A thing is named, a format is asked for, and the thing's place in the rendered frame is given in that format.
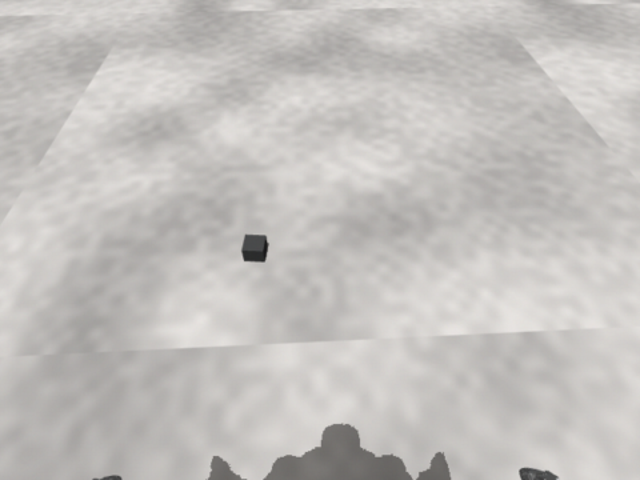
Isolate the small box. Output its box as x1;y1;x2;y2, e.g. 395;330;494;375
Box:
242;235;268;262

